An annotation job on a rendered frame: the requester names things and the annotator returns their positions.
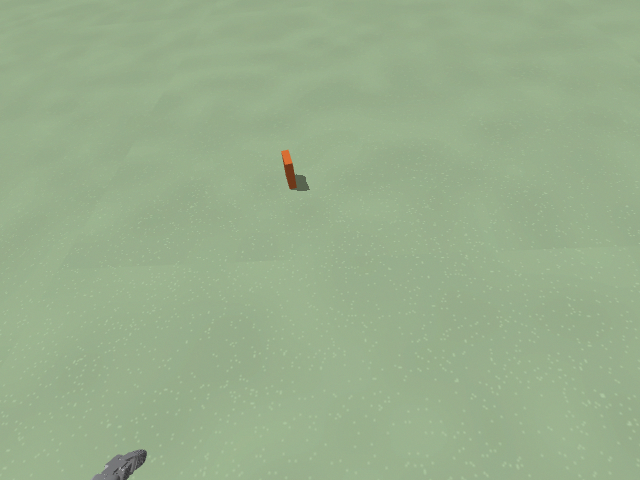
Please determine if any left robot hand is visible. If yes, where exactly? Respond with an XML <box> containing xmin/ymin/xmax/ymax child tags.
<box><xmin>91</xmin><ymin>449</ymin><xmax>147</xmax><ymax>480</ymax></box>

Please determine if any carton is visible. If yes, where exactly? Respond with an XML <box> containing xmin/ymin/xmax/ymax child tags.
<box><xmin>281</xmin><ymin>150</ymin><xmax>297</xmax><ymax>189</ymax></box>

